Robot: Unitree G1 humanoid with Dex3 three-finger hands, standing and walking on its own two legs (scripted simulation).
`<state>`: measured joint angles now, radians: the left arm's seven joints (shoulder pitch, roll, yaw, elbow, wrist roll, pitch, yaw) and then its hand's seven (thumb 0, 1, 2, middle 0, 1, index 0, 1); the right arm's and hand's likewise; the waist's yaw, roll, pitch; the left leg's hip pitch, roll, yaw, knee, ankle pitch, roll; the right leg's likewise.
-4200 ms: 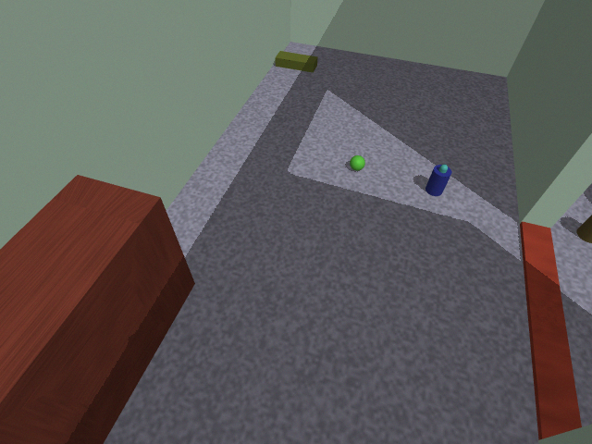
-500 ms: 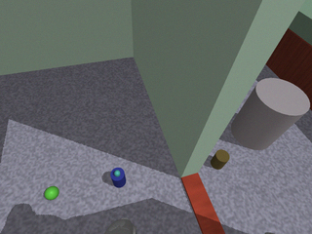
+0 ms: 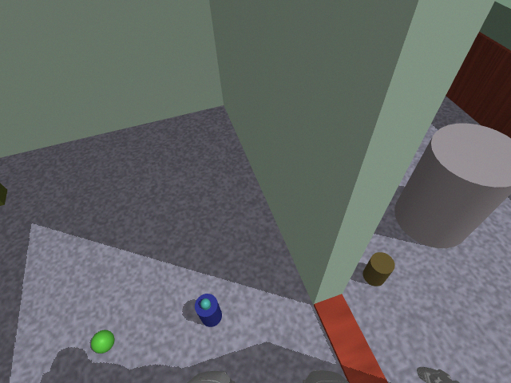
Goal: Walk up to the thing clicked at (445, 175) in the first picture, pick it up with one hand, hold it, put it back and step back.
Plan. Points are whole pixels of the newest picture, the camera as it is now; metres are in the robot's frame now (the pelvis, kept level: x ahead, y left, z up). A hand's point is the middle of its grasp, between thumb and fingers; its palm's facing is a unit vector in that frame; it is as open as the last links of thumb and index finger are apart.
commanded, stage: walk up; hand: left
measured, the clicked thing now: (208, 309) +0.42 +0.21 -0.68
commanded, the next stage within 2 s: stand in 1.30 s
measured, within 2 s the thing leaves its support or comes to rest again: neither
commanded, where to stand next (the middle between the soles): +0.07 +0.00 m, yaw +1 degrees
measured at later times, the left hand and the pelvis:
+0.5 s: hand out of the picture +0.12 +0.25 -0.14, palm faces -0.02 -0.95 -0.32, open 7.4 cm; pelvis +0.02 +0.00 +0.02, yaw +0 degrees
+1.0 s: hand out of the picture +0.10 +0.25 -0.13, palm faces +0.00 -0.94 -0.33, open 7.4 cm; pelvis +0.04 +0.00 +0.03, yaw +0 degrees
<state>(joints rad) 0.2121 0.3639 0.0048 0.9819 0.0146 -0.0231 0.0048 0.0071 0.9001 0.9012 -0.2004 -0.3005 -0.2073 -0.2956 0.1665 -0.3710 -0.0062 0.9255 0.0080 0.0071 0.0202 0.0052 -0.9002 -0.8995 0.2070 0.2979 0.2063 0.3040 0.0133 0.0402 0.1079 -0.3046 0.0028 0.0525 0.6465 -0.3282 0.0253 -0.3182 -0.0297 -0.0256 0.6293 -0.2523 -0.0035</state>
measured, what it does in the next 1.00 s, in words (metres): stands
